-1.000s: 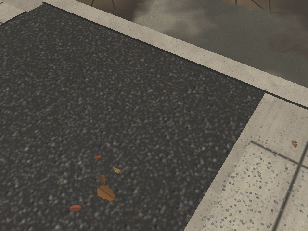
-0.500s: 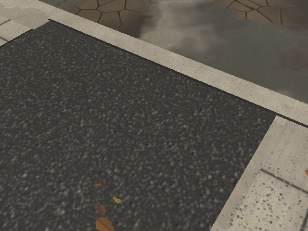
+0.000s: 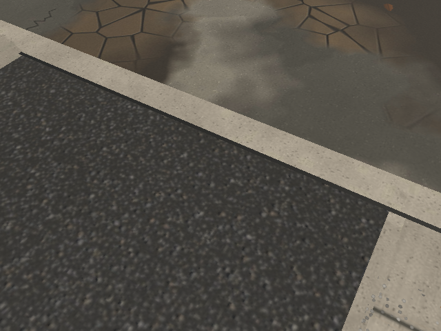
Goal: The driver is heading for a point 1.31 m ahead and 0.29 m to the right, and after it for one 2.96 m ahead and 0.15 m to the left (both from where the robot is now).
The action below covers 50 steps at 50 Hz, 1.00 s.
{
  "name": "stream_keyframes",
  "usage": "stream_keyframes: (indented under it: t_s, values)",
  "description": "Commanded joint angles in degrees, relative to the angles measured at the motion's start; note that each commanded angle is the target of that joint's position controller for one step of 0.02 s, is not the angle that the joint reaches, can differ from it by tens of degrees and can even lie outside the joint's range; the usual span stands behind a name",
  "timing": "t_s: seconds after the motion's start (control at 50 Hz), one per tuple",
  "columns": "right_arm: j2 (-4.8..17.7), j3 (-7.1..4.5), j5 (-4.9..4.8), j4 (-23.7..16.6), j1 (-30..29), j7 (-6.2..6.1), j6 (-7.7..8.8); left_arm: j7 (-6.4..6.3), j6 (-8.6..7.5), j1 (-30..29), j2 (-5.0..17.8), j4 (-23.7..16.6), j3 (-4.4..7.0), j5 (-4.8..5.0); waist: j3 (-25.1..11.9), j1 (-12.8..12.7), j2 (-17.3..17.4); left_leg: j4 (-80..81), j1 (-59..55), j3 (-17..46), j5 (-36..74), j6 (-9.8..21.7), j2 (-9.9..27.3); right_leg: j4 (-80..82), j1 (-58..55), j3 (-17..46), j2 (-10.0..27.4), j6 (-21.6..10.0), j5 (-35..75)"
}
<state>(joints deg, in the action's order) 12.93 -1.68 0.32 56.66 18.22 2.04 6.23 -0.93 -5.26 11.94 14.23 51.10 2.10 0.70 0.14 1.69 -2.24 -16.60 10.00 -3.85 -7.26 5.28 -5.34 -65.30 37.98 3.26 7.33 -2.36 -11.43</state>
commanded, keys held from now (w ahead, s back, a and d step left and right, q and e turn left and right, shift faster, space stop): w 0.68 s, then w+e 0.32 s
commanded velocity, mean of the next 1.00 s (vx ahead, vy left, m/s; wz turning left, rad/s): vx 0.50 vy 0.00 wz -0.09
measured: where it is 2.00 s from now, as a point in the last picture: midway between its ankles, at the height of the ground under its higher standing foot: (267, 204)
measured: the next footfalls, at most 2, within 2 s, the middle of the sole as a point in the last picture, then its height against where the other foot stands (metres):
right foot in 0.30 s outside the picture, level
left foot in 0.86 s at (199, 291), level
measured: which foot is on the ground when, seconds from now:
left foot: down 0.00-0.32, up 0.34-0.84, down 0.86-1.00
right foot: up 0.00-0.28, down 0.30-0.86, up 0.88-1.00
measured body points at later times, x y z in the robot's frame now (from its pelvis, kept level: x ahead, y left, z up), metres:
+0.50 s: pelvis +0.28 -0.08 +0.00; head +0.29 -0.10 +0.45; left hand +0.33 +0.18 -0.12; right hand +0.37 -0.35 -0.14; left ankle +0.29 +0.08 -0.66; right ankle +0.30 -0.16 -0.74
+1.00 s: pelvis +0.55 -0.02 -0.01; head +0.58 -0.01 +0.44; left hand +0.61 +0.25 -0.15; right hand +0.64 -0.29 -0.12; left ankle +0.61 +0.07 -0.74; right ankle +0.45 -0.16 -0.65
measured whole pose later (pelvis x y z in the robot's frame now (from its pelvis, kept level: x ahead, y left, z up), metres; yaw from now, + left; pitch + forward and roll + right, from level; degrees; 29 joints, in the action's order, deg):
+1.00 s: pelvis +0.55 -0.02 -0.01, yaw -6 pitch +2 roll +1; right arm 13.5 -3.2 0.3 51.1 9.2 1.1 6.6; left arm -0.8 -4.2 18.6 14.9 54.1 3.6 2.0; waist 1.1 -0.2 -2.3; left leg -25.8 18.5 -5.8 -9.1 2.2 0.0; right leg -68.0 25.8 2.8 2.6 -2.7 -20.3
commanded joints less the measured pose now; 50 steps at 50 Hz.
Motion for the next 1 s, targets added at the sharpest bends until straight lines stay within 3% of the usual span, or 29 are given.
stream_keyframes:
  t_s: [0.02, 0.1, 0.2, 0.24, 0.26, 0.28, 0.3, 0.32, 0.34, 0.36, 0.38, 0.4, 0.44, 0.46, 0.5, 0.56, 0.64, 0.7, 0.76, 0.8, 0.82, 0.84, 0.86, 0.88, 0.9, 0.92, 0.94, 0.96, 1.0]
  values:
    - [7.6, -1.19, -0.07, -3.1, -2.3, -1.13, 1.04, -0.40, 0.19, 2.0, 2.7, -2.4, 0.79, -0.73, 3.1, -2.7, 4.3, 11.8, 6.1, 11.9, 4.0, 9.8, 16.0, 8.0, 1.2, 0.1, 2.4, 1.6, 9.2]
    - [9.2, -1.46, -0.99, -2.2, 2.3, -2.02, 0.26, 0.33, -0.49, -7.3, 1.7, -4.8, 0.38, -0.18, 3.1, 0.7, 4.4, 10.9, 1.0, 9.2, 4.9, 7.3, 15.1, 24.7, -0.6, -2.1, -0.2, 2.0, 17.6]
    - [9.7, -1.83, -1.53, -0.3, 6.5, -2.16, -0.95, 2.08, -1.01, -14.3, 2.5, -7.7, 0.17, 0.57, 4.6, 2.8, 5.2, 6.7, -8.3, 10.3, 3.3, 6.5, 18.8, 33.4, -0.5, -2.5, -1.9, 1.0, 12.4]
    - [10.4, -2.18, -1.57, -0.2, 6.0, -2.29, -1.56, 2.66, -1.52, -12.9, 3.8, -8.0, 0.57, 0.58, 3.8, 1.2, 6.0, 3.6, -10.8, 11.1, 6.3, 5.5, 20.1, 35.8, -3.8, -3.0, -2.8, -0.6, 7.8]
    - [10.8, -2.27, -1.53, -0.4, 4.8, -2.32, -1.87, 2.74, -1.76, -9.8, 4.8, -7.3, 1.13, 0.53, 2.2, -0.9, 6.6, 0.0, -10.9, 10.5, 13.0, 4.8, 19.7, 36.9, -8.9, -4.2, -4.2, -1.6, 6.1]
    - [10.1, -1.97, -1.26, -0.7, 3.8, -2.30, -2.19, 2.58, -1.90, -2.4, 6.9, -5.1, 2.36, 0.43, -2.1, -4.7, 6.1, -8.8, -9.8, 8.2, 22.4, 3.5, 17.0, 38.2, -18.6, -5.7, -6.2, -3.1, 5.7]
    - [7.9, -0.99, -0.43, -2.0, 3.3, -2.27, -2.18, 2.13, -2.02, 9.3, 11.0, -2.2, 3.94, 0.06, -10.4, -9.1, 2.9, -24.5, -1.5, 4.9, 20.4, 1.4, 13.5, 36.6, -35.6, 0.0, -1.0, -6.3, 7.1]
    - [1.2, 1.07, -0.22, -3.0, 9.2, -1.73, -0.92, 2.01, -1.52, 16.9, 17.7, -0.7, 5.59, -0.83, -18.7, -8.1, -11.5, -48.0, 22.9, 0.7, -1.7, -3.2, 3.7, 40.1, -58.9, 25.0, 13.3, -15.3, 0.9]
    - [3.4, 0.74, -1.18, -2.1, 9.2, -1.43, 0.69, 2.24, -1.47, 17.8, 13.1, -0.4, 4.30, -0.71, -22.4, -8.5, -12.7, -57.4, 31.2, 9.6, -24.0, -2.6, 2.6, 47.9, -61.3, 39.5, 16.2, -17.3, -3.9]
    - [8.9, -0.72, -2.71, -3.6, 3.9, -1.21, 1.51, 2.24, -1.60, 12.4, 9.5, -1.4, 3.09, -0.40, -13.6, -7.4, -8.6, -60.8, 36.1, 10.6, -20.7, -1.3, 6.2, 48.3, -54.2, 31.4, 14.4, -14.0, -4.0]
    - [9.3, -0.88, -2.78, -4.6, 0.0, -1.42, 1.62, 2.24, -1.47, 6.6, 7.4, -2.8, 2.32, -0.31, -8.8, -5.7, -4.4, -58.9, 34.9, 8.9, -15.0, -0.9, 9.6, 49.3, -45.7, 22.8, 12.0, -12.0, 0.3]
    - [8.5, -1.10, -1.98, -4.9, -1.9, -1.79, 1.24, 2.53, -1.38, 2.7, 5.6, -3.4, 1.70, -0.48, -5.0, -4.0, -1.2, -55.1, 32.6, 8.0, -10.9, -1.3, 11.5, 51.6, -38.1, 17.1, 9.5, -11.0, 4.2]
    - [6.3, -1.36, -1.29, -4.4, -0.3, -2.13, -0.45, 3.02, -1.57, 1.0, 3.7, -2.8, 1.16, -1.01, -2.4, -1.1, -2.6, -50.1, 26.3, 7.7, -6.5, -1.9, 13.5, 55.2, -30.1, 10.3, 5.9, -9.7, 8.2]
    - [5.1, -1.27, -1.20, -4.1, 0.6, -2.20, -1.08, 3.04, -1.77, 2.1, 4.1, -2.1, 1.30, -0.99, -2.0, -0.6, -2.4, -49.1, 25.5, 7.2, -5.5, -2.3, 13.4, 56.1, -28.7, 8.4, 5.2, -10.2, 11.2]
    - [5.1, -1.51, -0.93, -5.0, -1.3, -2.39, -1.66, 2.61, -1.94, 4.3, 5.8, -0.7, 1.75, -1.04, -0.5, -0.3, -1.4, -45.5, 28.2, 6.9, -1.9, -3.1, 13.7, 57.3, -28.7, 5.6, 5.0, -10.8, 16.4]
    - [4.8, -1.68, -0.54, -7.4, -8.1, -2.34, -1.60, 1.59, -1.39, 7.1, 6.5, 0.7, 1.87, -0.88, 1.0, -1.7, -0.8, -35.8, 32.6, 6.7, 5.7, -4.1, 13.7, 58.1, -31.1, 3.3, 4.8, -10.3, 18.7]
    - [3.7, -1.26, -0.90, -9.6, -16.2, -1.66, -1.15, 0.83, -0.95, 10.2, 7.3, 2.0, 1.93, -0.34, 2.9, -4.1, -1.1, -22.7, 30.2, 4.7, 13.8, -4.1, 11.7, 59.3, -32.4, 0.4, 3.6, -8.8, 14.9]
    - [3.8, -1.05, -1.23, -11.3, -21.4, -0.97, -0.84, 0.68, -0.41, 13.7, 7.4, 3.9, 2.07, 0.10, 4.8, -5.8, -1.0, -17.6, 30.7, 4.4, 12.9, -3.7, 10.7, 58.1, -36.8, 1.1, 5.1, -8.9, 13.5]
    - [4.6, -1.16, -1.39, -13.1, -23.8, 0.02, 0.11, 0.19, 0.49, 14.5, 7.9, 4.7, 2.48, 0.45, 5.7, -5.1, -1.3, -13.5, 30.1, 5.4, 8.5, -2.6, 9.9, 54.5, -40.9, 3.4, 7.2, -8.5, 15.4]
    - [6.3, -1.82, -1.37, -12.6, -20.7, 0.24, 0.73, -0.01, 0.98, 13.0, 9.0, 4.4, 2.96, 0.54, 3.7, -2.8, -2.4, -11.9, 22.9, 4.6, 4.9, -1.9, 8.3, 51.0, -41.0, 4.7, 7.6, -7.6, 20.3]
    - [7.8, -2.64, -1.33, -11.4, -16.1, 0.06, 0.98, -0.01, 1.21, 11.4, 9.3, 3.9, 3.05, 0.47, 1.0, 0.0, -3.0, -10.9, 15.3, 3.2, 3.6, -1.1, 6.5, 46.0, -39.9, 4.1, 6.3, -6.8, 28.1]
    - [10.5, -4.10, -1.29, -8.6, -6.6, -0.43, 1.08, 0.10, 1.34, 10.4, 8.0, 3.3, 2.53, 0.02, -5.1, 4.3, -2.3, -11.3, 1.6, 2.9, 4.2, 0.3, 6.3, 35.7, -35.8, 2.2, 2.8, -5.2, 31.8]
    - [15.1, -5.32, -0.27, -6.8, 4.4, -1.11, 1.07, 0.19, 1.28, 10.2, 5.5, 1.5, 1.52, -0.88, -14.6, 7.8, 3.7, -12.9, -16.8, 14.0, 3.9, 3.9, 17.0, 17.4, -23.7, -0.8, -1.8, -2.9, 17.3]
    - [18.6, -5.97, 0.25, -5.5, 7.7, -0.92, 0.56, 0.62, 0.11, 18.6, -3.1, 1.4, -0.63, 0.06, -22.8, 3.6, 20.2, -6.2, -35.1, 39.7, -4.5, 12.3, 30.4, -2.0, -2.0, -1.4, -11.1, 0.5, -19.1]
    - [12.5, -4.50, -0.09, -6.2, 6.4, -0.98, 0.55, 0.64, -0.76, 16.5, 3.5, 2.3, 0.84, 1.66, -21.5, 5.0, 15.6, -2.0, -32.2, 43.6, -10.8, 11.1, 29.3, -9.8, 3.2, 5.7, -8.3, 0.0, -21.6]
    - [9.4, -3.59, -0.47, -7.1, 1.5, -1.25, 0.70, 0.47, -0.98, 11.0, 7.0, 0.5, 1.91, 2.49, -12.7, 4.4, 12.2, -1.1, -24.3, 34.0, -9.7, 8.1, 27.8, -11.1, 6.5, 4.6, -5.6, -0.6, -16.7]
    - [7.8, -3.01, -0.45, -7.8, -3.1, -1.25, 0.77, 0.05, -0.77, 8.1, 6.7, -0.1, 2.09, 2.12, -8.2, 2.6, 7.5, 0.6, -15.5, 26.9, -5.7, 6.4, 25.9, -9.4, 4.4, 3.3, -2.6, -0.6, -11.2]
    - [6.1, -2.64, -0.21, -7.7, -6.0, -1.10, 0.85, -0.24, -0.28, 6.7, 6.1, -0.3, 2.54, 1.33, -4.7, 1.0, 6.4, 2.9, -8.4, 21.4, -2.5, 5.3, 23.7, -6.5, 1.8, 3.0, -0.9, -0.6, -7.8]
    - [4.7, -2.42, 0.44, -6.9, -7.7, -1.06, 1.02, -0.07, 1.36, 8.8, 3.2, -0.3, 2.77, 1.42, -2.3, -1.7, 8.5, 6.5, -1.7, 14.0, 0.2, 4.6, 21.3, -3.7, -3.2, 3.0, 0.9, -0.8, -4.7]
